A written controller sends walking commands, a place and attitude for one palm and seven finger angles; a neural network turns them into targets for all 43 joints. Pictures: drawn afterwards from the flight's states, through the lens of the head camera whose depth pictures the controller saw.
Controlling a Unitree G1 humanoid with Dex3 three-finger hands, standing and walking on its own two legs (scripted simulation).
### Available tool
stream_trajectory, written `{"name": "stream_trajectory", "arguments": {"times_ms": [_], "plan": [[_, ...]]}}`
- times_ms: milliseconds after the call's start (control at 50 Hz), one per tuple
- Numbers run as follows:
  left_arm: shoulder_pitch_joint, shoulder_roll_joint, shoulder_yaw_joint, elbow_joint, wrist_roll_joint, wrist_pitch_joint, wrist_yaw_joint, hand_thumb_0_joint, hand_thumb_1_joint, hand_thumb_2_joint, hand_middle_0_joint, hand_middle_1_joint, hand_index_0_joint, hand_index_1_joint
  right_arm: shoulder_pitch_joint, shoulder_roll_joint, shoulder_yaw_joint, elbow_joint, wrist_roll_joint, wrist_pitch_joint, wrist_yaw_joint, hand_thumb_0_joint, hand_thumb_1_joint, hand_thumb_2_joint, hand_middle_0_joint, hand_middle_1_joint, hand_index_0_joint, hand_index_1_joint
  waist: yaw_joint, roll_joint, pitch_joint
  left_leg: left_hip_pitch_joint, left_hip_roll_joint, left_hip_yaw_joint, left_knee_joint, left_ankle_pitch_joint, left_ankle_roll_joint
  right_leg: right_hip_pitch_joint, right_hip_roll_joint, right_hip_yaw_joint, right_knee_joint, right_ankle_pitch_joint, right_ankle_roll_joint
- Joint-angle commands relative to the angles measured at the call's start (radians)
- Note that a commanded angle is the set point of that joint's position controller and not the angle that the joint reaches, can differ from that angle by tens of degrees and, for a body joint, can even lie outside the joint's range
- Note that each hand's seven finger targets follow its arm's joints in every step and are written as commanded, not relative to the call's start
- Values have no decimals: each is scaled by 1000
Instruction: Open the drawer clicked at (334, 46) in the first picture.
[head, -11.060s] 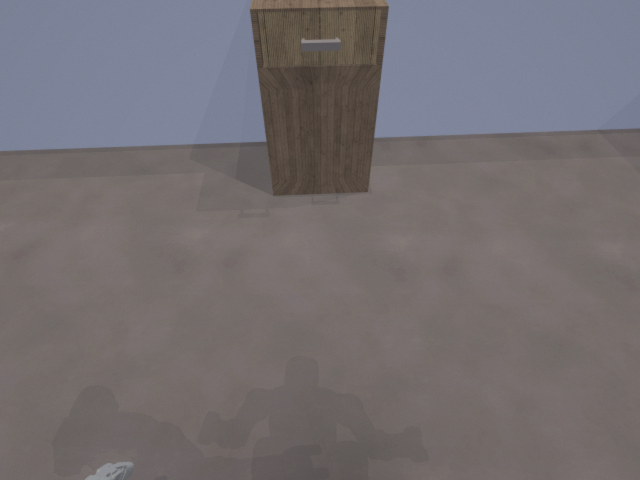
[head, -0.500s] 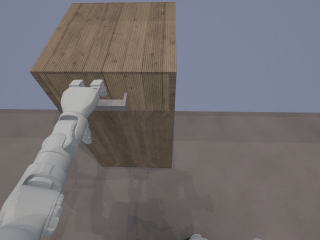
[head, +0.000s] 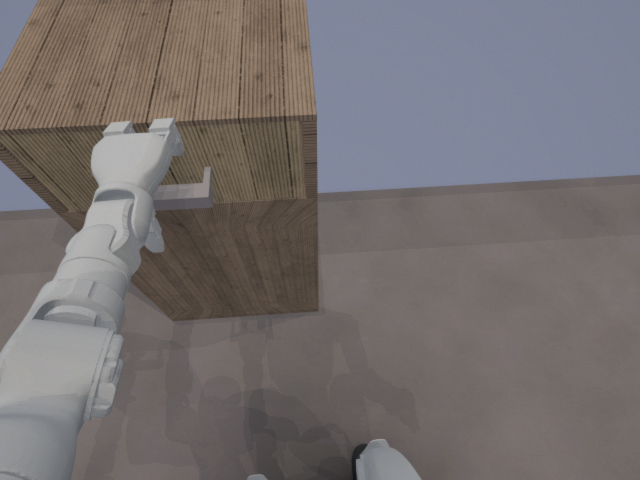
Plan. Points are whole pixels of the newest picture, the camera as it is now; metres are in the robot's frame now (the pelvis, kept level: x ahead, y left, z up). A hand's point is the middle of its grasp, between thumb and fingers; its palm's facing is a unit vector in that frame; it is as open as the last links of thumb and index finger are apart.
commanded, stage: move the hooked fingers above the handle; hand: left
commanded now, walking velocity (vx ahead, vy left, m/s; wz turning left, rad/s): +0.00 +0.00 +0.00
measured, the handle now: (168, 186) +0.54 +0.20 -0.02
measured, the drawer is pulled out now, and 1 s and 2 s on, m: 0.00 0.00 0.00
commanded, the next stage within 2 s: lower the fingers behind the handle in 0.58 s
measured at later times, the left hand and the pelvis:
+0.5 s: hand (151, 190) +0.49 +0.20 +0.04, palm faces -0.04 -0.02 -1.00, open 13.8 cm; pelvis +0.01 +0.00 +0.00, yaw +1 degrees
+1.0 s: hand (157, 203) +0.48 +0.19 +0.02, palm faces -0.05 -0.02 -1.00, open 13.8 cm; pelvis +0.00 -0.01 +0.00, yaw +1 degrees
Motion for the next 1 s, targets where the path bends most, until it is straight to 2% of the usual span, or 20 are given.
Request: {"name": "stream_trajectory", "arguments": {"times_ms": [0, 20, 40, 140, 160, 180, 220, 260, 320, 360, 420, 540, 560, 640, 660, 700, 760, 780, 840, 980], "plan": [[-399, 258, 61, -185, -10, -1, 41, 0, -500, 300, -300, -1200, -300, -1200, 107, -158, -55, -63, 4, -8, -14, 0, -900, -900, 200, 300, 200, 300, 17, -25, -455, 105, -33, -4, -74, 400, 25, 406, 36, -31, -34, 314, -40], [-404, 265, 70, -197, -13, -7, 43, 0, -500, 300, -300, -1200, -300, -1200, 101, -159, -55, -65, 3, -6, -15, 0, -900, -900, 200, 300, 200, 300, 14, -45, -464, 107, -34, -5, -74, 398, 28, 417, 36, -29, -38, 314, -40], [-412, 275, 68, -206, -5, -9, 45, 0, -500, 300, -300, -1200, -300, -1200, 103, -159, -55, -63, 4, -5, -17, 0, -900, -900, 200, 300, 200, 300, 14, -13, -465, 112, -34, -6, -76, 390, 27, 405, 35, -29, -37, 301, -41], [-450, 203, 20, -255, -8, -30, 57, 0, -500, 300, -300, -1200, -300, -1200, 111, -147, -63, -58, 1, -8, -15, 0, -900, -900, 200, 300, 200, 300, 2, 34, -493, 190, -28, -22, -71, 439, 19, 366, 38, -40, -40, 287, -44], [-444, 219, 35, -244, -7, -29, 58, 0, -500, 300, -300, -1200, -300, -1200, 108, -150, -63, -52, 1, -7, -14, 0, -900, -900, 200, 300, 200, 300, 4, 34, -475, 194, -25, -25, -69, 447, 16, 351, 39, -44, -36, 283, -46], [-451, 183, 4, -229, -8, -23, 60, 0, -500, 300, -300, -1200, -300, -1200, 106, -147, -62, -52, 1, -7, -13, 0, -900, -900, 200, 300, 200, 300, -9, 29, -454, 192, -26, -25, -70, 431, 16, 336, 40, -45, -42, 271, -44], [-453, 209, 28, -203, -14, -15, 63, 0, -500, 300, -300, -1200, -300, -1200, 106, -151, -57, -44, 1, -5, -14, 0, -900, -900, 200, 300, 200, 300, -10, -11, -436, 169, -28, -22, -74, 421, 20, 357, 39, -45, -48, 279, -44], [-452, 212, 27, -218, -5, -9, 64, 0, -500, 300, -300, -1200, -300, -1200, 100, -147, -56, -51, 2, -4, -12, 0, -900, -900, 200, 300, 200, 300, 5, 25, -462, 181, -30, -23, -75, 444, 16, 364, 38, -45, -38, 294, -46], [-449, 148, -10, -223, -7, -2, 60, 0, -500, 300, -300, -1200, -300, -1200, 95, -140, -59, -57, 1, -1, -7, 0, -900, -900, 200, 300, 200, 300, 1, 36, -465, 216, -24, -27, -67, 520, 8, 354, 38, -52, -36, 321, -47], [-404, 176, 19, -209, -9, 5, 56, 0, -500, 300, -300, -1200, -300, -1200, 90, -143, -58, -59, 1, 4, -4, 0, -900, -900, 200, 300, 200, 300, 15, 10, -459, 214, -22, -26, -69, 524, 10, 367, 39, -51, -35, 327, -45], [-395, 154, 6, -217, -12, 7, 54, 0, -500, 300, -300, -1200, -300, -1200, 77, -138, -54, -67, 1, 9, -5, 0, -900, -900, 200, 300, 200, 300, 12, -10, -442, 195, -25, -18, -77, 514, 13, 392, 36, -49, -42, 350, -45], [-390, 222, 49, -245, -3, 7, 61, 0, -500, 300, -300, -1200, -300, -1200, 59, -139, -49, -77, 5, 12, -13, 0, -900, -900, 200, 300, 200, 300, 28, -26, -445, 159, -33, -9, -87, 460, 19, 439, 32, -38, -39, 354, -43], [-401, 205, 33, -247, 0, 7, 62, 0, -500, 300, -300, -1200, -300, -1200, 56, -137, -50, -77, 4, 11, -15, 0, -900, -900, 200, 300, 200, 300, 17, -27, -448, 169, -33, -8, -86, 458, 20, 431, 32, -38, -42, 355, -42], [-405, 182, 13, -254, -7, 0, 57, 0, -500, 300, -300, -1200, -300, -1200, 58, -133, -52, -78, 6, 4, -17, 0, -900, -900, 200, 300, 200, 300, 17, 1, -448, 178, -36, -7, -92, 432, 19, 430, 31, -37, -50, 332, -42], [-389, 203, 31, -233, -8, 3, 55, 0, -500, 300, -300, -1200, -300, -1200, 59, -137, -51, -72, 8, 5, -18, 0, -900, -900, 200, 300, 200, 300, 18, -35, -437, 163, -37, -6, -91, 418, 21, 436, 31, -37, -53, 329, -41], [-383, 169, 1, -211, -11, 0, 47, 0, -500, 300, -300, -1200, -300, -1200, 62, -136, -51, -71, 10, 2, -20, 0, -900, -900, 200, 300, 200, 300, 8, -46, -419, 149, -39, -4, -92, 393, 22, 426, 31, -36, -58, 319, -38], [-364, 176, 8, -184, -12, -15, 39, 0, -500, 300, -300, -1200, -300, -1200, 69, -141, -52, -61, 9, -3, -22, 0, -900, -900, 200, 300, 200, 300, 7, -42, -401, 136, -39, -6, -84, 373, 22, 398, 31, -35, -54, 298, -41], [-395, 165, -6, -202, -8, -24, 41, 0, -500, 300, -300, -1200, -300, -1200, 73, -140, -52, -61, 8, -6, -24, 0, -900, -900, 200, 300, 200, 300, -5, -42, -407, 137, -39, -7, -79, 375, 23, 390, 31, -33, -51, 303, -40], [-409, 169, 5, -219, -5, -49, 54, 0, -500, 300, -300, -1200, -300, -1200, 83, -137, -56, -56, 0, -12, -20, 0, -900, -900, 200, 300, 200, 300, 0, -8, -440, 137, -40, -12, -61, 391, 21, 377, 31, -32, -32, 304, -43], [-407, 211, 49, -192, 17, -25, 126, 0, -500, 300, -300, -1200, -300, -1200, 78, -144, -54, -44, -12, -10, -5, 0, -900, -900, 200, 300, 200, 300, 9, 10, -470, 83, -42, -12, -22, 394, 17, 343, 33, -38, 14, 302, -45]]}}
